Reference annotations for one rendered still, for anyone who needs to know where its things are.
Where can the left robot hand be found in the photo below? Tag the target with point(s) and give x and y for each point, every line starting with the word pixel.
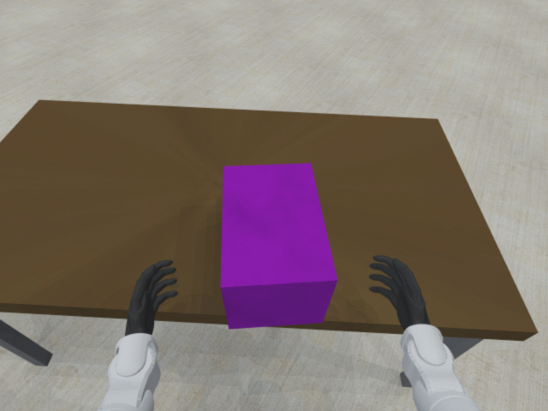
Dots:
pixel 145 302

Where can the robot right forearm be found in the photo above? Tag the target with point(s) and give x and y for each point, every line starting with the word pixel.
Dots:
pixel 430 367

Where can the table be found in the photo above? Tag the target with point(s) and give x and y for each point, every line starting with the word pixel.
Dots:
pixel 92 194

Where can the robot left forearm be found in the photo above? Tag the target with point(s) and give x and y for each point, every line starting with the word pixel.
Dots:
pixel 134 374

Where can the right robot hand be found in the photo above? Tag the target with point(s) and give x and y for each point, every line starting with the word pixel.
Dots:
pixel 405 294

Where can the carton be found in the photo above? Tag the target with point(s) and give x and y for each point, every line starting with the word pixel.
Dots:
pixel 276 261

